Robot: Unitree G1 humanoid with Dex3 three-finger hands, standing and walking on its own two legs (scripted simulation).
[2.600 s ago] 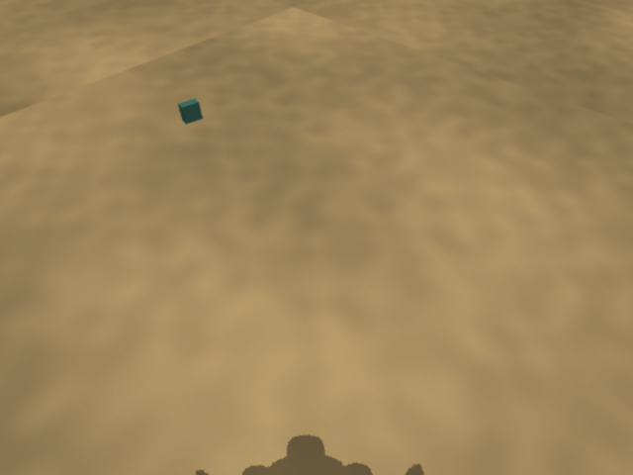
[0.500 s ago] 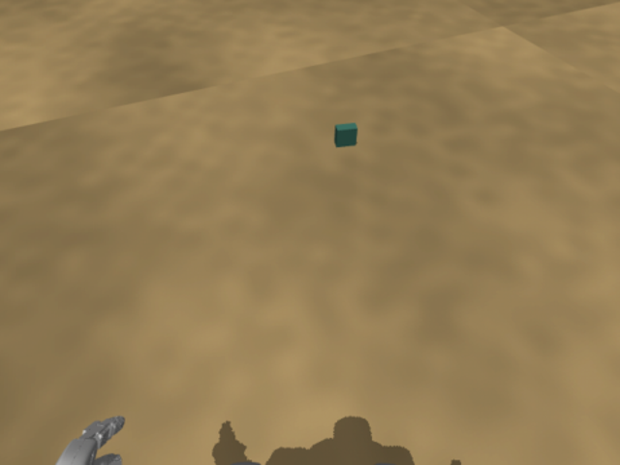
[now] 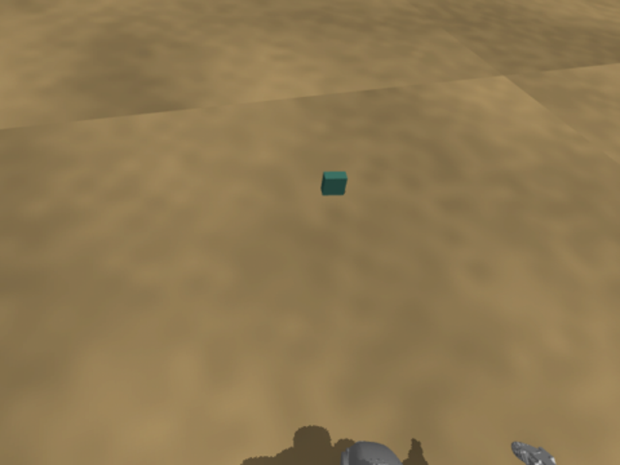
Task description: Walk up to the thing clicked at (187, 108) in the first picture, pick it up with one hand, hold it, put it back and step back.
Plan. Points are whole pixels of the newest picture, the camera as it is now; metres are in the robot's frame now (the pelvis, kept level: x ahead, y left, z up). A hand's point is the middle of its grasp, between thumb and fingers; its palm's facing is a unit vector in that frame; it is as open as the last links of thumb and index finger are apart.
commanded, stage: walk up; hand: left
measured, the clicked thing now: (333, 183) +1.38 -0.17 -0.71
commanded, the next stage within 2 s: none
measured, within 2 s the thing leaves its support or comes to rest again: neither
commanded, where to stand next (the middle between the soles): +1.06 -0.46 m, yaw +8 degrees
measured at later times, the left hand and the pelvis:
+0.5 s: hand (218, 363) +0.29 +0.14 -0.13, palm faces +0.06 -0.94 -0.33, open 7.4 cm; pelvis +0.25 -0.14 +0.01, yaw +3 degrees
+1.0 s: hand (267, 244) +0.54 +0.08 -0.14, palm faces +0.00 -0.95 -0.31, open 7.4 cm; pelvis +0.47 -0.21 +0.00, yaw +2 degrees
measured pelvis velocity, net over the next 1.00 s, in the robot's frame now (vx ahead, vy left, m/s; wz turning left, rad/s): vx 0.47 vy -0.21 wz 0.03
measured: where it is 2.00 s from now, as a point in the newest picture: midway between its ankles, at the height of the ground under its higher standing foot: (397, 287)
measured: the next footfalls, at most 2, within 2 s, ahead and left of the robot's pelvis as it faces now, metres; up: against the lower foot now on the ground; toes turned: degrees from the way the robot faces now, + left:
right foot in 0.22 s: +0.28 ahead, -0.23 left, +0.00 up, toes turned -5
left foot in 0.64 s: +0.48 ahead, -0.03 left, +0.00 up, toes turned +10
